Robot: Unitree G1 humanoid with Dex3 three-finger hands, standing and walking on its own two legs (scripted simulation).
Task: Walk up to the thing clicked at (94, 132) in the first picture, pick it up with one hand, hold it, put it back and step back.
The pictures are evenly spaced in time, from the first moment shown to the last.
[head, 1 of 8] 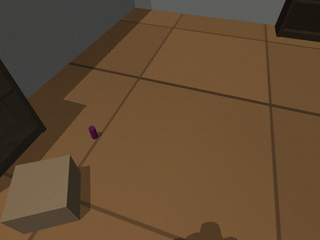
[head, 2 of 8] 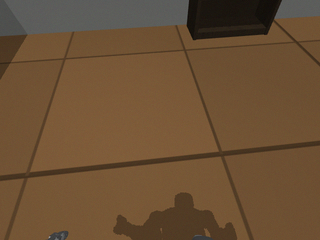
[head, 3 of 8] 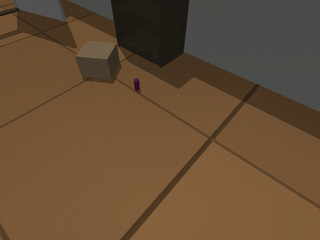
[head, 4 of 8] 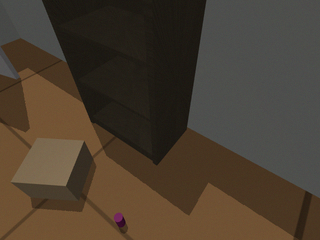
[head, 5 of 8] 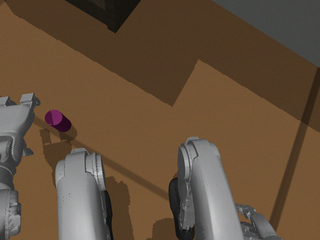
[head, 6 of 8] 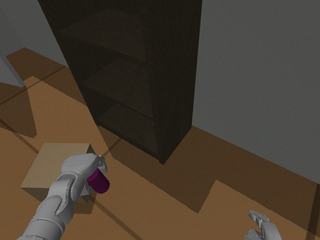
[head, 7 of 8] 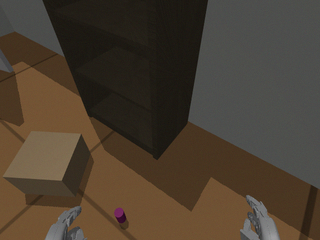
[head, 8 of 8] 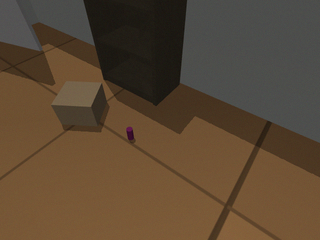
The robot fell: no
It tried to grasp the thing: yes
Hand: left
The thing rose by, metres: 0.66
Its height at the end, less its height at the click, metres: +0.00
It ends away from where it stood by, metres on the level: 0.01
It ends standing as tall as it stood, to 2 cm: yes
